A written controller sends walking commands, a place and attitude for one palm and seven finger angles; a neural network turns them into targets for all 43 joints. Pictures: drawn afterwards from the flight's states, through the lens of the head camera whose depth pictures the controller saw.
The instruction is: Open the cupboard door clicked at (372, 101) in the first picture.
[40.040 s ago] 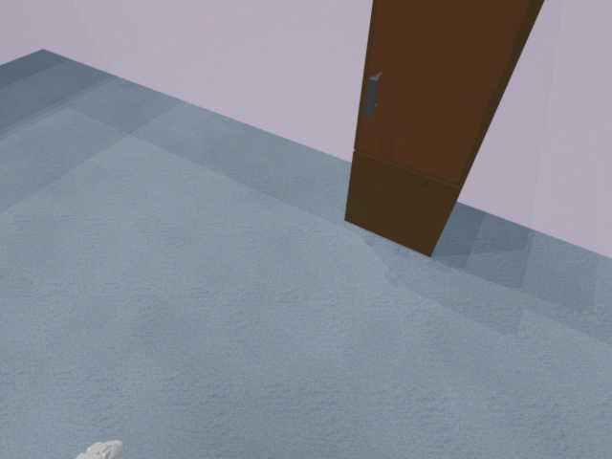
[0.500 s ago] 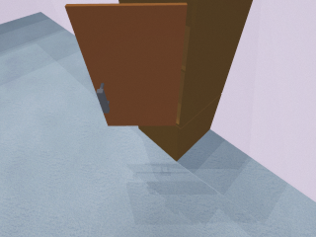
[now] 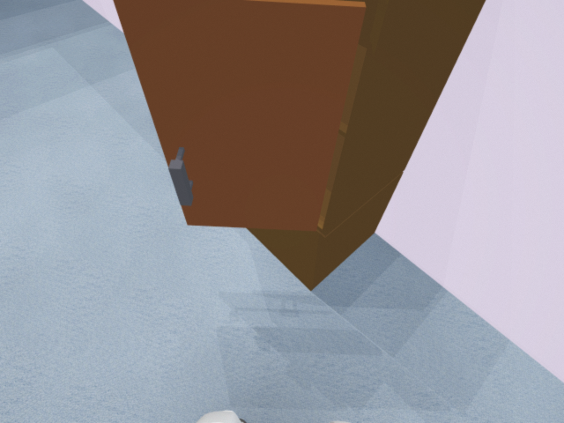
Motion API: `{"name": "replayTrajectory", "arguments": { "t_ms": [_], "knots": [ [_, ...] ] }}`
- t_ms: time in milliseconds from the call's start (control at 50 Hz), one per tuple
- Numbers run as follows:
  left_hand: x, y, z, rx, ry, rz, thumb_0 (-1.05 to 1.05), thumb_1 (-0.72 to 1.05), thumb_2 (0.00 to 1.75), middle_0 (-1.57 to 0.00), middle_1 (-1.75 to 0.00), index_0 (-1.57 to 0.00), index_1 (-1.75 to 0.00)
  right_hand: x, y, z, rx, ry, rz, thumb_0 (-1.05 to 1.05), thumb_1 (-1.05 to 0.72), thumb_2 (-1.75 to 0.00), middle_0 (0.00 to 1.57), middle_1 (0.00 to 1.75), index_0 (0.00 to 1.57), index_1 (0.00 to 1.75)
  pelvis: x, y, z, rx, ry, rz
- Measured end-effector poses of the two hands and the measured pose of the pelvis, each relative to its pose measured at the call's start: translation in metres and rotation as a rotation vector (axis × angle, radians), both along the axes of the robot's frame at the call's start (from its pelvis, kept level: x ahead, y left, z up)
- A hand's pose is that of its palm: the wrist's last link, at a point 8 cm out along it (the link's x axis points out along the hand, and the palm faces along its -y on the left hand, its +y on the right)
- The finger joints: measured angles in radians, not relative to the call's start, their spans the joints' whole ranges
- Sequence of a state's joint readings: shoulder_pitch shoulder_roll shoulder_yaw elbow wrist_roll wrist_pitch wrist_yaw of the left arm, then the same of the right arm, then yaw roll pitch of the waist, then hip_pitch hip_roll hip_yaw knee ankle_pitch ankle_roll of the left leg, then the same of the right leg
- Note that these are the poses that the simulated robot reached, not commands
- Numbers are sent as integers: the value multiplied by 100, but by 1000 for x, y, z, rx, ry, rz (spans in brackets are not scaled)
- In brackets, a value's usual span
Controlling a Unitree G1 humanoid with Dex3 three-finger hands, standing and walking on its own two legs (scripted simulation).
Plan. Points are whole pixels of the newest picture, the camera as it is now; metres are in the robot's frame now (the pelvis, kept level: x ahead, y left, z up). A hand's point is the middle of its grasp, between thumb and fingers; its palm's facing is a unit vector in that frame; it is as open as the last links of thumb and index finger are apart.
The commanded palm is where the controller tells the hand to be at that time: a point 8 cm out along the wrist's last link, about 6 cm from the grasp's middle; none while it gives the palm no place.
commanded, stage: come to a stop and stand still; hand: left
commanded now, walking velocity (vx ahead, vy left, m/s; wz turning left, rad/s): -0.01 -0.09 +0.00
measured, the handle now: (183, 176) +0.58 +0.26 -0.10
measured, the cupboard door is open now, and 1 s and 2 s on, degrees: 45 45 45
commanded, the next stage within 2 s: look again from close up in 0.58 s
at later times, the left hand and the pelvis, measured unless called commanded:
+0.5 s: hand out of the picture +0.01 +0.14 -0.16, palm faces +0.01 -0.98 -0.21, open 7.4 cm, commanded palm none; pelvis -0.04 -0.04 +0.00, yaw +0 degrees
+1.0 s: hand out of the picture -0.03 +0.14 -0.17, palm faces -0.01 -0.98 -0.18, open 7.3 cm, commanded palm none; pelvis -0.02 -0.03 +0.01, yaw -1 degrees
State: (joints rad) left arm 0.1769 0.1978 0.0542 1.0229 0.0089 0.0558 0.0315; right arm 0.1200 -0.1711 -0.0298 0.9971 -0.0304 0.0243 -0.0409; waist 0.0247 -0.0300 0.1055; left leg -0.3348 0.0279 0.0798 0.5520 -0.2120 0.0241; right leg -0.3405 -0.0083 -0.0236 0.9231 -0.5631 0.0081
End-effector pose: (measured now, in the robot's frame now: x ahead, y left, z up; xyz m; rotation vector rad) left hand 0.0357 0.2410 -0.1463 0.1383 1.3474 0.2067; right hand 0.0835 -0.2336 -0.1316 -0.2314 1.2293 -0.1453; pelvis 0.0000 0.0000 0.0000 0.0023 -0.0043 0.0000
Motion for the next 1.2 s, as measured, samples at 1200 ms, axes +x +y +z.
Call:
{"name": "replayTrajectory", "arguments": {
  "t_ms": [1200],
  "knots": [
    [-46, -44, 7, -33, 34, -72, 0, 91, 90, -20, -30, -20, -30, -71, -24, 1, 38, 81, -42, 1, -91, -90, 20, 30, 20, 30, -10, -28, 9, 3, -1, -21]
  ]
}}
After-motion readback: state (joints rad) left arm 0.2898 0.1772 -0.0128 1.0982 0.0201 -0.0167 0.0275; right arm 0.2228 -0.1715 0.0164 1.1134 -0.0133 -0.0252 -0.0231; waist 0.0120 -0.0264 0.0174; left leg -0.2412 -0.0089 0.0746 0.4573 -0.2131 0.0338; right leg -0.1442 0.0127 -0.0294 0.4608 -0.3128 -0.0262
